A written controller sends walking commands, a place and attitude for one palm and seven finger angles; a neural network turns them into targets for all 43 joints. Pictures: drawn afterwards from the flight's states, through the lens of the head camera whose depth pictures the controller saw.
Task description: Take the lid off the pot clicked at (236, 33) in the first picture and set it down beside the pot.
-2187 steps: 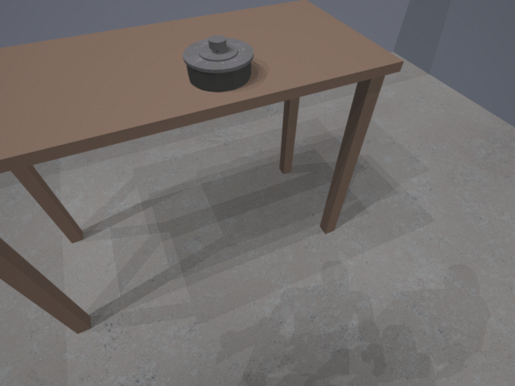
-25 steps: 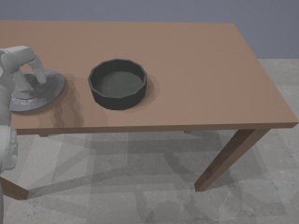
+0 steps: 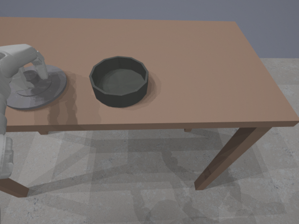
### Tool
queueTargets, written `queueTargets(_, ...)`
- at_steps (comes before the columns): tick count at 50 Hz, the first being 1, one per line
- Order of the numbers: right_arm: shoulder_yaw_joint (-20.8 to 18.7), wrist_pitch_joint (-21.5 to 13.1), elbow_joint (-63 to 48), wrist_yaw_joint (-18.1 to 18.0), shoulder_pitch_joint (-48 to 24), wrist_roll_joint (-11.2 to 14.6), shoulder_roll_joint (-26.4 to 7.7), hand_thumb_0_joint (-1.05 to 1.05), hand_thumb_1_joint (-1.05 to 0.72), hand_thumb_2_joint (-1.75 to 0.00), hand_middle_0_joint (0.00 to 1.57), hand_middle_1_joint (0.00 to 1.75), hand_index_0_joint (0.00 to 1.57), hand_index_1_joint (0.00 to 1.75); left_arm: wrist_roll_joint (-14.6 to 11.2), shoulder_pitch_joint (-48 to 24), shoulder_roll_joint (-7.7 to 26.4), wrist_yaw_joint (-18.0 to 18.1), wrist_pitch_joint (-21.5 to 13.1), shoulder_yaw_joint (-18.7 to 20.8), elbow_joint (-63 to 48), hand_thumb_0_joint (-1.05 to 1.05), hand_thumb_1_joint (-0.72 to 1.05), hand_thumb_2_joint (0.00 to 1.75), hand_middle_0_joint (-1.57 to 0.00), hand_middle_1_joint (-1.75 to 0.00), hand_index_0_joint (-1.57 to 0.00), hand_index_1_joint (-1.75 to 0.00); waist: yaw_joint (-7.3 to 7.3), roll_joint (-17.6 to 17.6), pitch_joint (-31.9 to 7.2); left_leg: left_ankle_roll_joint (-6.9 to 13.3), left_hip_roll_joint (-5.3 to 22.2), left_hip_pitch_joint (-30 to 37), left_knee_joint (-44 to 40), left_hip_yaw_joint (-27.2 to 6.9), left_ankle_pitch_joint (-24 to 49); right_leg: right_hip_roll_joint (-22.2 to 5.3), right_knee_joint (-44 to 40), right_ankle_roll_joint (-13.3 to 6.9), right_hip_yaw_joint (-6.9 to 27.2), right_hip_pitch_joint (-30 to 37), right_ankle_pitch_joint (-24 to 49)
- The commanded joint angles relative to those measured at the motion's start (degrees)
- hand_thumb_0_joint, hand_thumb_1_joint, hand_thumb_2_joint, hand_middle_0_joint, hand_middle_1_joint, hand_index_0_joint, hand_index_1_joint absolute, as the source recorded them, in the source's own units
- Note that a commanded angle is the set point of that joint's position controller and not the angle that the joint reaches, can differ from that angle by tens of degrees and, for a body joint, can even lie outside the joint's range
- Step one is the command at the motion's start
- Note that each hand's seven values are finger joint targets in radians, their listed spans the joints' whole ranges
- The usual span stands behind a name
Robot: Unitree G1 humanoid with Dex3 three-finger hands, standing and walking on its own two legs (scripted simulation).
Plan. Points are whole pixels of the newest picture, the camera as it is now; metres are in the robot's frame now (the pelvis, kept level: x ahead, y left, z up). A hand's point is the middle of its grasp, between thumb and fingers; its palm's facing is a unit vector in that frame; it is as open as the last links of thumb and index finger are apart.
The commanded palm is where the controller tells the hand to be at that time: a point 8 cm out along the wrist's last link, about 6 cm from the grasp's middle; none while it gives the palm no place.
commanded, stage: open the fingers wide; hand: left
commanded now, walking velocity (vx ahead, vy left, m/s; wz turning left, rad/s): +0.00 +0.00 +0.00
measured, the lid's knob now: (30, 77) +0.48 +0.32 +0.12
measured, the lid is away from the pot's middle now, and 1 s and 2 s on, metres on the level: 0.24 0.24 0.24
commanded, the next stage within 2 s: raise the empty hand in 0.62 s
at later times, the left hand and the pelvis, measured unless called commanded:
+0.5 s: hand (28, 74) +0.46 +0.30 +0.14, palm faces -0.35 -0.09 -0.93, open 10.7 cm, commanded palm +0.46 +0.31 +0.20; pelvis +0.01 +0.00 +0.00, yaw +0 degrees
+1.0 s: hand (23, 65) +0.47 +0.31 +0.17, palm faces -0.31 -0.07 -0.95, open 11.0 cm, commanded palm +0.46 +0.30 +0.24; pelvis +0.01 +0.00 +0.00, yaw +0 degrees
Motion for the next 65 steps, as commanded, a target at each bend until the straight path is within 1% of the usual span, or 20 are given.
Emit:
queueTargets(1,-3.14,-1.25,-4.54,-0.94,1.37,-0.29,-10.49,0.00,-0.90,-0.90,0.20,0.30,0.20,0.30,-0.29,-30.73,16.21,2.29,0.37,3.10,-12.45,0.00,0.17,0.92,-0.62,-0.80,-0.65,-0.79,-0.52,5.04,-20.90,-0.81,1.28,22.35,-3.43,-4.90,14.05,3.86,-3.02,-4.08,-1.15,-3.43,6.21)
queueTargets(3,-3.03,-1.42,-4.70,-0.96,1.09,-0.24,-10.48,0.00,-0.90,-0.90,0.20,0.30,0.20,0.30,-0.55,-28.88,14.74,2.05,0.23,2.27,-11.56,0.00,0.13,0.92,-0.60,-0.77,-0.63,-0.77,-0.44,6.01,-20.43,-0.91,1.17,23.16,-2.89,-4.83,16.96,3.94,-2.84,-4.37,-1.38,-3.81,7.26)
queueTargets(4,-3.09,-1.15,-4.68,-0.94,1.37,-0.41,-10.42,0.00,-0.90,-0.90,0.20,0.30,0.20,0.30,-0.34,-27.23,18.18,2.32,0.33,5.53,-10.58,0.00,0.11,0.92,-0.59,-0.76,-0.62,-0.76,0.14,3.80,-21.44,-0.82,1.15,21.94,-2.73,-4.56,16.05,3.91,-2.58,-4.00,-0.92,-2.16,7.44)
queueTargets(8,-3.10,-1.01,-5.06,-0.54,0.56,-0.28,-10.31,0.00,-0.90,-0.90,0.20,0.30,0.20,0.30,-0.55,-28.21,13.37,1.97,0.42,1.49,-12.71,0.00,0.03,0.91,-0.56,-0.71,-0.57,-0.71,-0.29,6.94,-21.16,-1.24,1.34,24.37,-2.42,-5.11,20.59,3.99,-2.40,-4.34,-1.48,-4.38,7.98)
queueTargets(18,-3.05,-1.00,-4.87,-0.48,1.09,-0.31,-10.42,0.00,-0.90,-0.90,0.20,0.30,0.20,0.30,-0.61,-28.79,14.89,2.42,0.80,3.07,-12.37,0.00,-0.14,0.92,-0.49,-0.58,-0.49,-0.58,-0.08,5.42,-22.22,-1.23,1.35,23.96,-2.35,-5.26,21.83,3.99,-2.24,-4.34,-1.43,-3.26,8.95)
queueTargets(20,-3.02,-0.93,-5.01,-0.38,1.31,-0.56,-10.28,0.00,-0.90,-0.90,0.20,0.30,0.20,0.30,-0.38,-26.69,18.46,2.74,0.90,6.21,-11.69,0.00,-0.15,0.93,-0.50,-0.57,-0.50,-0.57,0.65,4.22,-23.42,-0.97,1.17,22.92,-2.01,-4.73,22.36,3.94,-1.95,-3.99,-0.90,-1.08,10.38)
queueTargets(23,-2.87,-0.73,-5.12,-0.37,0.71,-0.25,-10.44,0.00,-0.90,-0.90,0.20,0.30,0.20,0.30,-0.45,-26.40,15.57,2.33,1.34,3.39,-10.87,0.00,-0.15,0.94,-0.51,-0.56,-0.51,-0.56,0.18,4.32,-21.43,-0.98,1.09,21.48,-1.92,-4.12,22.72,3.90,-1.92,-4.10,-1.25,-1.31,11.45)
queueTargets(27,-2.97,-0.46,-5.04,-0.57,1.51,-0.33,-10.43,0.00,-0.90,-0.90,0.20,0.30,0.20,0.30,-0.10,-27.03,18.49,2.20,1.32,5.30,-10.24,0.00,-0.16,0.95,-0.51,-0.54,-0.51,-0.54,0.05,3.37,-21.49,-0.79,0.91,20.44,-2.24,-4.10,18.80,3.97,-2.05,-3.84,-1.02,-1.04,9.73)
queueTargets(29,-3.18,-0.47,-5.39,-0.54,1.10,-0.43,-10.30,0.00,-0.90,-0.90,0.20,0.30,0.20,0.30,-0.03,-29.99,18.48,2.14,0.79,4.94,-14.87,0.00,-0.16,0.95,-0.52,-0.54,-0.52,-0.54,-0.01,6.28,-25.14,-0.85,1.20,23.66,-1.49,-4.32,22.68,3.83,-1.74,-3.76,-0.70,-1.26,11.12)
queueTargets(36,-3.29,-0.01,-4.84,-0.58,1.61,-0.23,-10.23,0.00,-0.90,-0.90,0.20,0.30,0.20,0.30,-0.24,-29.35,15.63,1.58,0.77,2.54,-12.61,0.00,-0.16,0.95,-0.52,-0.54,-0.52,-0.54,-0.91,5.73,-22.66,-0.67,1.04,22.90,-0.90,-4.08,22.07,4.08,-1.81,-3.68,-1.04,-3.42,10.60)
queueTargets(39,-3.41,-0.38,-5.61,-0.31,1.29,-0.46,-10.08,0.00,-0.90,-0.90,0.20,0.30,0.20,0.30,-0.24,-32.57,20.40,1.98,-0.08,6.52,-20.24,0.00,-0.16,0.95,-0.52,-0.54,-0.52,-0.54,0.00,10.39,-28.44,-1.46,1.63,28.51,-0.09,-5.60,29.89,4.14,-1.25,-3.86,-0.92,-3.13,11.81)
queueTargets(42,-3.28,-0.30,-5.49,0.03,1.29,-0.50,-9.85,0.00,-0.90,-0.90,0.20,0.30,0.20,0.30,-0.95,-25.75,18.74,1.33,1.27,6.77,-13.44,0.00,-0.16,0.95,-0.52,-0.54,-0.52,-0.54,0.21,5.73,-24.57,-1.11,1.41,24.45,-0.20,-4.92,29.39,4.09,-1.55,-3.59,-1.20,-1.85,12.78)
queueTargets(43,-3.13,-0.24,-5.68,0.32,0.90,-0.11,-10.37,0.00,-0.90,-0.90,0.20,0.30,0.20,0.30,-1.40,-25.09,18.68,1.21,1.61,6.52,-14.23,0.00,-0.16,0.95,-0.52,-0.54,-0.52,-0.54,0.47,7.04,-24.24,-1.56,1.75,24.59,-0.28,-4.97,31.57,4.04,-1.31,-3.82,-1.42,-1.90,13.63)
queueTargets(49,-3.04,0.06,-6.51,0.82,-0.56,-0.10,-10.00,0.00,-0.90,-0.90,0.20,0.30,0.20,0.30,-0.93,-29.12,17.95,0.11,3.72,4.83,-19.11,0.00,-0.16,0.95,-0.52,-0.54,-0.52,-0.54,0.14,6.69,-25.44,-1.36,1.63,26.10,-0.88,-5.67,29.34,3.98,-2.01,-3.60,-1.04,-1.41,11.63)
queueTargets(52,-2.65,0.25,-5.79,0.28,-0.27,0.17,-10.08,0.00,-0.90,-0.90,0.20,0.30,0.20,0.30,-1.02,-29.67,17.63,-0.77,5.01,3.83,-12.34,0.00,-0.16,0.95,-0.52,-0.54,-0.52,-0.54,-0.31,2.12,-20.10,-0.81,0.95,20.66,-2.47,-4.47,20.25,3.81,-2.85,-3.56,-1.30,-0.42,10.05)
queueTargets(54,-2.64,0.17,-6.17,0.14,-0.84,0.11,-10.23,0.00,-0.90,-0.90,0.20,0.30,0.20,0.30,-0.31,-34.08,19.82,-0.59,4.93,4.58,-16.84,0.00,-0.16,0.95,-0.52,-0.54,-0.52,-0.54,0.22,4.23,-24.11,-0.99,1.02,22.48,-2.76,-4.65,21.11,3.53,-2.52,-3.67,-0.91,1.02,10.70)
queueTargets(57,-2.74,-0.16,-5.81,0.18,-0.86,0.08,-9.75,0.00,-0.90,-0.90,0.20,0.30,0.20,0.30,0.03,-35.85,15.34,-1.20,5.33,0.92,-16.23,0.00,-0.16,0.95,-0.52,-0.54,-0.52,-0.54,-0.63,5.55,-22.80,-1.11,1.01,24.35,-2.81,-5.29,20.81,3.71,-3.09,-3.78,-1.25,-1.70,8.93)
queueTargets(59,-2.66,-0.40,-6.21,0.38,-1.08,-0.03,-9.81,0.00,-0.90,-0.90,0.20,0.30,0.20,0.30,-0.35,-34.31,17.72,-1.28,5.45,3.40,-17.52,0.00,-0.16,0.95,-0.52,-0.54,-0.52,-0.54,0.15,5.69,-24.38,-1.23,1.05,25.36,-2.51,-5.63,23.26,3.71,-2.84,-3.89,-1.02,-0.54,9.77)
queueTargets(62,-2.29,-0.14,-5.42,0.28,-0.88,0.22,-9.72,0.00,-0.90,-0.90,0.20,0.30,0.20,0.30,-0.42,-34.00,14.31,-2.04,6.79,0.06,-10.83,0.00,-0.16,0.95,-0.52,-0.54,-0.52,-0.54,-0.54,2.03,-18.70,-1.07,0.67,20.58,-3.73,-4.69,16.60,3.66,-3.48,-3.77,-1.51,-0.70,8.24)
queueTargets(65,-2.17,-0.50,-5.89,0.11,-1.55,0.12,-9.82,0.00,-0.90,-0.90,0.20,0.30,0.20,0.30,0.63,-38.57,18.07,-1.60,6.80,2.10,-14.86,0.00,-0.16,0.95,-0.52,-0.54,-0.52,-0.54,0.07,4.60,-22.61,-0.98,0.43,22.16,-3.81,-4.92,17.63,3.47,-3.29,-4.08,-1.01,1.22,9.10)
